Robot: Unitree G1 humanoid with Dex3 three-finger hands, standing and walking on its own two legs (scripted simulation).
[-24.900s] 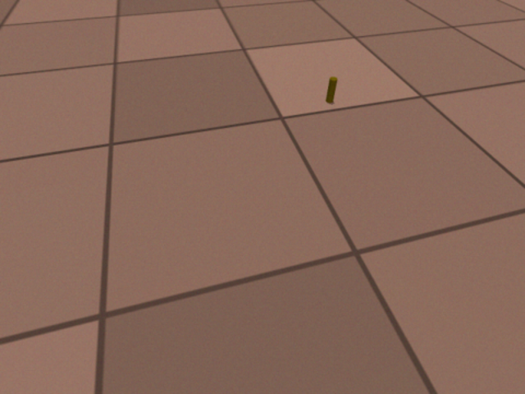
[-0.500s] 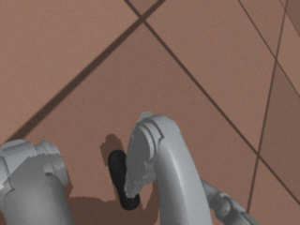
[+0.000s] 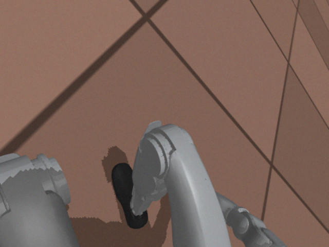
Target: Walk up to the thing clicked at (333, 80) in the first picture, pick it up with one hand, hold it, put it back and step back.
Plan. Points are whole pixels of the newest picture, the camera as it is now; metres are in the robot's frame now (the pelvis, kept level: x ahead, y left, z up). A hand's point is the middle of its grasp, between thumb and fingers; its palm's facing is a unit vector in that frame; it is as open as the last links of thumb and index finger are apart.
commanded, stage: open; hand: left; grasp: from the side
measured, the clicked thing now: out of the picture +0.46 +0.28 -0.20
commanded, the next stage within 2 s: withdraw in 0.34 s
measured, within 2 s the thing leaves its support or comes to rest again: rests again in 0.12 s
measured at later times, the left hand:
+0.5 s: hand out of the picture +0.46 +0.27 -0.16, palm faces +0.28 -0.96 +0.00, open 12.1 cm
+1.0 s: hand out of the picture +0.44 +0.35 -0.07, palm faces +0.23 -0.96 -0.18, open 16.5 cm
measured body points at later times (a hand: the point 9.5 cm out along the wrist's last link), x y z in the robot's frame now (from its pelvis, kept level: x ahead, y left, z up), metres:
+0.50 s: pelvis +0.00 +0.00 +0.00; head +0.24 +0.19 +0.33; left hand +0.44 +0.32 -0.16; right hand +0.15 -0.25 -0.03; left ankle +0.08 +0.12 -0.26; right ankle +0.15 -0.13 -0.26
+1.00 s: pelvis +0.00 +0.00 +0.03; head +0.20 +0.16 +0.40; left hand +0.42 +0.40 -0.06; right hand +0.16 -0.25 -0.04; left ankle +0.08 +0.12 -0.26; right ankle +0.15 -0.13 -0.26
